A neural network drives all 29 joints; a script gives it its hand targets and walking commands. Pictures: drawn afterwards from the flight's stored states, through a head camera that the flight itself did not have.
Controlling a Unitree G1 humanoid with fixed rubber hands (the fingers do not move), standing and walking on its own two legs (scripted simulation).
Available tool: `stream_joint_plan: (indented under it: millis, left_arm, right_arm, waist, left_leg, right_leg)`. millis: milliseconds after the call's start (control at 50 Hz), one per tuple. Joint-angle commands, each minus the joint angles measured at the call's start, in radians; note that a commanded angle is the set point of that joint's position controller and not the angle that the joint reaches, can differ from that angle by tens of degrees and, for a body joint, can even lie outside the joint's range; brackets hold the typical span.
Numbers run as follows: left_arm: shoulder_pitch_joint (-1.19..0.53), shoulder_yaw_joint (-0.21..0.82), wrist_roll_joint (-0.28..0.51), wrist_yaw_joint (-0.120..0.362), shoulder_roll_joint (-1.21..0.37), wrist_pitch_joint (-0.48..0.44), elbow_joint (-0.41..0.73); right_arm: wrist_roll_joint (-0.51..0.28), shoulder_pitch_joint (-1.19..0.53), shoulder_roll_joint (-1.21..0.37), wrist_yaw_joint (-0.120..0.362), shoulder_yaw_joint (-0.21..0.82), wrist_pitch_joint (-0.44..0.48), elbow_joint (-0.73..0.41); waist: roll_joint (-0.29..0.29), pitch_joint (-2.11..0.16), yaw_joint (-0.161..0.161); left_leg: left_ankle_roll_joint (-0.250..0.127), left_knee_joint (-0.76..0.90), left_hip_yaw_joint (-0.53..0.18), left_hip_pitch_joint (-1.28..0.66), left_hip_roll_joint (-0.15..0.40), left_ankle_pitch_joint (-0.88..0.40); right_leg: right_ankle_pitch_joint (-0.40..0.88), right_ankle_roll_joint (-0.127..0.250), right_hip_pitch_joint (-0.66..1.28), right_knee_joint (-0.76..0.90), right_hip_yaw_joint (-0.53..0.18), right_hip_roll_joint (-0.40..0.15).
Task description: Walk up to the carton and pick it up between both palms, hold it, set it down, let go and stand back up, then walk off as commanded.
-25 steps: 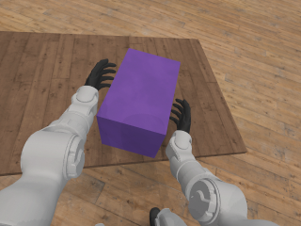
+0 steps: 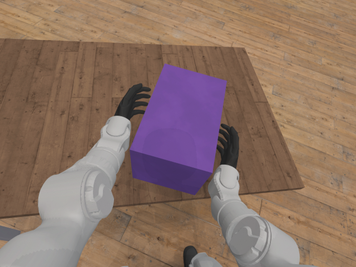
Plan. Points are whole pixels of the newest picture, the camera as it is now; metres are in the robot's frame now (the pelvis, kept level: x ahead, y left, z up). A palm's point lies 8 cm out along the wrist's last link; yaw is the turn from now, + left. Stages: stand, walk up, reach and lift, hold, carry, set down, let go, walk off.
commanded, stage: reach and lift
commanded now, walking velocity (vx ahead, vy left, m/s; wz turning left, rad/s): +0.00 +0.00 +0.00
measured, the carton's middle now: (179, 129) +0.46 -0.07 -0.03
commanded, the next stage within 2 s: none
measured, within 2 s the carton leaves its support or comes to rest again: leaves its support in 1.28 s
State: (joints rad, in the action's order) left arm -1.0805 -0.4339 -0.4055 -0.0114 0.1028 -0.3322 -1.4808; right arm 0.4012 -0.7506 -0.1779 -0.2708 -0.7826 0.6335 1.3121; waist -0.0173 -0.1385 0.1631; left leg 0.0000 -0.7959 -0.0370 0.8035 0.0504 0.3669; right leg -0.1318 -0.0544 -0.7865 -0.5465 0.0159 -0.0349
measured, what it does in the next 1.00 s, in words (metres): stands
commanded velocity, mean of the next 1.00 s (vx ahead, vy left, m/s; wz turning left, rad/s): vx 0.00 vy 0.00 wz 0.00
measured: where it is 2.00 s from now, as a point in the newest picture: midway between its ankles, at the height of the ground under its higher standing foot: outside the picture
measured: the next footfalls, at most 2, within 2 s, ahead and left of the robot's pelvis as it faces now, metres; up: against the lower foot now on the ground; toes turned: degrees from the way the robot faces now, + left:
none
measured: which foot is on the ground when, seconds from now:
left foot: down 0.00-1.00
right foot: down 0.00-1.00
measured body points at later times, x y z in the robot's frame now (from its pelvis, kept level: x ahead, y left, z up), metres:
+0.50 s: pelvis +0.01 -0.03 +0.02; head +0.14 +0.02 +0.45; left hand +0.48 +0.07 +0.03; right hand +0.36 -0.18 -0.01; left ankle -0.01 +0.10 -0.71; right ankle +0.06 -0.18 -0.71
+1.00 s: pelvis +0.02 -0.02 +0.02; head +0.13 +0.02 +0.46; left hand +0.47 +0.07 +0.03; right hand +0.36 -0.18 -0.01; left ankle -0.01 +0.10 -0.71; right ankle +0.06 -0.18 -0.71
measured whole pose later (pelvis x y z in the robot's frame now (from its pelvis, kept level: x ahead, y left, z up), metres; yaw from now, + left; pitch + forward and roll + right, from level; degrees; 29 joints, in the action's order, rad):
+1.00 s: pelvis +0.02 -0.02 +0.02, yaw +2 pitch +20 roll -4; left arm -0.92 -0.43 -0.46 -0.01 0.02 -0.39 -1.34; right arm 0.43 -0.62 -0.18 -0.29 -0.74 0.70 1.28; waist 0.01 -0.12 0.11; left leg 0.04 -0.58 -0.06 0.64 0.07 0.28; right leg -0.04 -0.04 -0.60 -0.30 0.06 -0.02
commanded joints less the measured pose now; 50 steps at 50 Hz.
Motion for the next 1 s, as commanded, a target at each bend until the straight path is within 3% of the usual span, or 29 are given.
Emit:
stream_joint_plan:
  millis: [0,40,60,80,100,140,180,300,340,380,440,500,540,560,580,640,660,680,700,740,760,800,840,860,900,920,940,960,980]
  left_arm:
    - [-0.286,0.042,-0.171,0.147,-0.622,-0.091,-0.150]
    - [-0.258,0.044,-0.175,0.149,-0.636,-0.097,-0.148]
    - [-0.289,0.049,-0.173,0.149,-0.628,-0.093,-0.137]
    - [-0.265,0.027,-0.192,0.151,-0.618,-0.093,-0.122]
    - [-0.268,0.043,-0.187,0.153,-0.630,-0.089,-0.137]
    - [-0.257,0.048,-0.194,0.152,-0.608,-0.091,-0.098]
    - [-0.247,0.070,-0.171,0.155,-0.626,-0.090,-0.095]
    - [-0.198,0.086,-0.181,0.153,-0.631,-0.067,-0.097]
    - [-0.183,0.075,-0.202,0.161,-0.623,-0.072,-0.088]
    - [-0.198,0.088,-0.194,0.155,-0.631,-0.072,-0.044]
    - [-0.182,0.077,-0.211,0.159,-0.615,-0.063,-0.040]
    - [-0.173,0.066,-0.214,0.163,-0.607,-0.052,-0.058]
    - [-0.172,0.076,-0.222,0.158,-0.625,-0.054,-0.016]
    - [-0.187,0.068,-0.215,0.156,-0.617,-0.053,-0.014]
    - [-0.179,0.106,-0.208,0.147,-0.649,-0.055,0.004]
    - [-0.163,0.096,-0.203,0.140,-0.627,-0.059,0.012]
    - [-0.171,0.119,-0.199,0.132,-0.643,-0.067,0.038]
    - [-0.162,0.095,-0.215,0.133,-0.633,-0.063,0.015]
    - [-0.169,0.110,-0.203,0.136,-0.642,-0.061,0.009]
    - [-0.149,0.131,-0.210,0.135,-0.657,-0.051,0.012]
    - [-0.177,0.125,-0.193,0.130,-0.651,-0.061,0.042]
    - [-0.173,0.178,-0.156,0.117,-0.688,-0.083,0.066]
    - [-0.189,0.216,-0.137,0.111,-0.703,-0.079,0.045]
    - [-0.124,0.206,-0.151,0.106,-0.696,-0.077,0.028]
    - [-0.128,0.206,-0.133,0.111,-0.679,-0.083,0.029]
    - [-0.141,0.228,-0.120,0.106,-0.684,-0.087,0.052]
    - [-0.119,0.240,-0.115,0.104,-0.685,-0.087,0.052]
    - [-0.168,0.282,-0.092,0.105,-0.705,-0.088,0.090]
    - [-0.157,0.276,-0.086,0.104,-0.698,-0.090,0.065]
  right_arm:
    - [0.226,-0.484,-0.501,0.184,0.170,0.054,0.049]
    - [0.235,-0.449,-0.504,0.180,0.170,0.061,0.049]
    - [0.241,-0.442,-0.481,0.182,0.144,0.049,0.052]
    - [0.244,-0.421,-0.492,0.184,0.164,0.047,0.066]
    - [0.246,-0.409,-0.487,0.177,0.134,0.047,0.061]
    - [0.236,-0.387,-0.491,0.168,0.162,0.046,0.075]
    - [0.239,-0.379,-0.492,0.163,0.168,0.052,0.058]
    - [0.208,-0.369,-0.500,0.146,0.203,0.062,0.030]
    - [0.224,-0.340,-0.521,0.129,0.205,0.072,0.040]
    - [0.230,-0.337,-0.504,0.122,0.171,0.076,0.055]
    - [0.217,-0.363,-0.530,0.117,0.214,0.084,0.039]
    - [0.227,-0.338,-0.511,0.109,0.190,0.077,0.028]
    - [0.227,-0.347,-0.522,0.106,0.203,0.086,0.043]
    - [0.234,-0.370,-0.514,0.104,0.196,0.087,0.016]
    - [0.226,-0.362,-0.507,0.101,0.200,0.092,0.031]
    - [0.215,-0.383,-0.516,0.112,0.235,0.093,-0.014]
    - [0.203,-0.384,-0.514,0.115,0.246,0.101,0.008]
    - [0.206,-0.374,-0.514,0.117,0.252,0.092,0.017]
    - [0.217,-0.386,-0.498,0.111,0.231,0.091,-0.002]
    - [0.198,-0.399,-0.491,0.111,0.256,0.093,-0.004]
    - [0.204,-0.407,-0.482,0.115,0.243,0.088,-0.001]
    - [0.187,-0.394,-0.497,0.127,0.292,0.103,0.016]
    - [0.188,-0.410,-0.483,0.119,0.254,0.106,0.032]
    - [0.160,-0.391,-0.477,0.128,0.296,0.108,0.015]
    - [0.159,-0.426,-0.472,0.126,0.316,0.107,-0.005]
    - [0.154,-0.410,-0.473,0.122,0.319,0.104,0.014]
    - [0.136,-0.422,-0.480,0.124,0.337,0.107,-0.017]
    - [0.134,-0.408,-0.474,0.113,0.319,0.105,0.028]
    - [0.131,-0.398,-0.482,0.120,0.342,0.101,-0.004]
  waist:
    - [-0.140,-0.436,-0.007]
    - [-0.138,-0.439,-0.003]
    - [-0.155,-0.459,0.010]
    - [-0.146,-0.433,-0.015]
    - [-0.154,-0.422,0.024]
    - [-0.154,-0.418,0.010]
    - [-0.147,-0.451,0.029]
    - [-0.151,-0.403,-0.002]
    - [-0.131,-0.412,0.008]
    - [-0.160,-0.417,0.019]
    - [-0.134,-0.433,-0.022]
    - [-0.125,-0.424,0.003]
    - [-0.104,-0.413,0.001]
    - [-0.117,-0.444,-0.022]
    - [-0.126,-0.461,0.007]
    - [-0.125,-0.504,-0.040]
    - [-0.125,-0.522,-0.030]
    - [-0.132,-0.482,-0.046]
    - [-0.124,-0.488,-0.013]
    - [-0.135,-0.492,-0.023]
    - [-0.114,-0.477,-0.035]
    - [-0.140,-0.577,-0.028]
    - [-0.178,-0.575,0.004]
    - [-0.189,-0.550,-0.036]
    - [-0.127,-0.533,-0.052]
    - [-0.145,-0.517,-0.034]
    - [-0.150,-0.542,-0.044]
    - [-0.166,-0.536,0.000]
    - [-0.166,-0.540,-0.020]
  left_leg:
    - [0.095,0.095,0.058,-0.384,-0.017,-0.515]
    - [0.099,0.098,0.055,-0.396,-0.016,-0.546]
    - [0.098,0.115,0.057,-0.394,-0.022,-0.477]
    - [0.087,0.128,0.067,-0.403,-0.028,-0.474]
    - [0.093,0.133,0.067,-0.380,-0.031,-0.470]
    - [0.098,0.135,0.065,-0.422,-0.029,-0.517]
    - [0.106,0.134,0.054,-0.450,-0.025,-0.550]
    - [0.101,0.147,0.072,-0.415,-0.038,-0.554]
    - [0.094,0.150,0.075,-0.387,-0.046,-0.537]
    - [0.105,0.146,0.065,-0.396,-0.041,-0.575]
    - [0.096,0.144,0.090,-0.380,-0.054,-0.536]
    - [0.082,0.178,0.096,-0.347,-0.065,-0.448]
    - [0.081,0.180,0.088,-0.355,-0.055,-0.481]
    - [0.077,0.169,0.099,-0.361,-0.062,-0.469]
    - [0.089,0.163,0.080,-0.395,-0.045,-0.539]
    - [0.079,0.175,0.092,-0.388,-0.052,-0.538]
    - [0.088,0.172,0.088,-0.421,-0.049,-0.574]
    - [0.086,0.187,0.085,-0.419,-0.048,-0.582]
    - [0.089,0.194,0.088,-0.419,-0.049,-0.557]
    - [0.094,0.207,0.089,-0.462,-0.047,-0.597]
    - [0.091,0.205,0.093,-0.448,-0.041,-0.603]
    - [0.099,0.204,0.080,-0.535,-0.038,-0.657]
    - [0.108,0.199,0.068,-0.558,-0.043,-0.651]
    - [0.115,0.198,0.072,-0.574,-0.039,-0.709]
    - [0.101,0.208,0.082,-0.523,-0.042,-0.711]
    - [0.105,0.224,0.075,-0.532,-0.042,-0.687]
    - [0.111,0.220,0.076,-0.545,-0.045,-0.725]
    - [0.116,0.226,0.072,-0.561,-0.043,-0.721]
    - [0.112,0.227,0.066,-0.539,-0.047,-0.704]
  right_leg:
    - [0.176,0.087,0.227,0.045,0.140,0.092]
    - [0.220,0.086,0.253,0.050,0.136,0.093]
    - [0.177,0.089,0.250,0.068,0.137,0.090]
    - [0.174,0.088,0.268,0.076,0.142,0.090]
    - [0.198,0.088,0.259,0.080,0.144,0.090]
    - [0.225,0.081,0.295,0.090,0.148,0.091]
    - [0.249,0.090,0.284,0.102,0.151,0.097]
    - [0.294,0.085,0.334,0.127,0.141,0.097]
    - [0.329,0.081,0.373,0.117,0.136,0.093]
    - [0.320,0.087,0.356,0.126,0.140,0.094]
    - [0.338,0.078,0.379,0.115,0.137,0.095]
    - [0.316,0.072,0.426,0.127,0.132,0.084]
    - [0.326,0.082,0.411,0.139,0.134,0.092]
    - [0.303,0.078,0.404,0.124,0.136,0.092]
    - [0.322,0.087,0.365,0.143,0.144,0.101]
    - [0.349,0.086,0.426,0.142,0.133,0.098]
    - [0.367,0.090,0.422,0.141,0.137,0.104]
    - [0.351,0.088,0.438,0.148,0.136,0.100]
    - [0.344,0.085,0.437,0.160,0.144,0.100]
    - [0.378,0.085,0.455,0.169,0.146,0.107]
    - [0.356,0.085,0.441,0.168,0.146,0.108]
    - [0.365,0.096,0.433,0.186,0.149,0.118]
    - [0.312,0.103,0.388,0.195,0.158,0.124]
    - [0.353,0.105,0.406,0.201,0.153,0.126]
    - [0.406,0.093,0.462,0.199,0.144,0.119]
    - [0.390,0.098,0.457,0.216,0.144,0.116]
    - [0.449,0.093,0.490,0.205,0.139,0.116]
    - [0.429,0.095,0.472,0.213,0.149,0.121]
    - [0.427,0.098,0.484,0.216,0.137,0.116]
